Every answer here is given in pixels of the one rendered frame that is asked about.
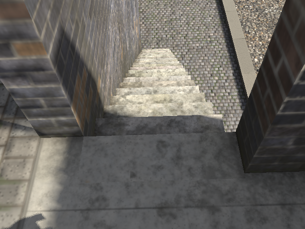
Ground stairs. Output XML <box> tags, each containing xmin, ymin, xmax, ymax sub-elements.
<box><xmin>93</xmin><ymin>49</ymin><xmax>225</xmax><ymax>136</ymax></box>

